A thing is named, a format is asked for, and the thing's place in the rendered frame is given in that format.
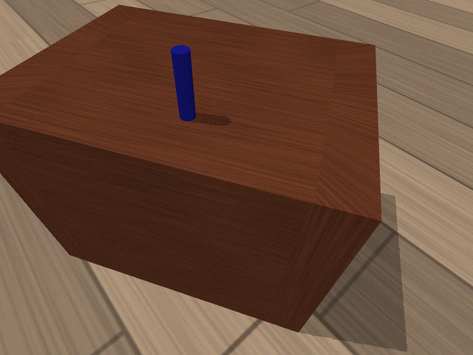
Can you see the can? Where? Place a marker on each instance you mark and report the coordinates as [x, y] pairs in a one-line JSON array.
[[181, 60]]

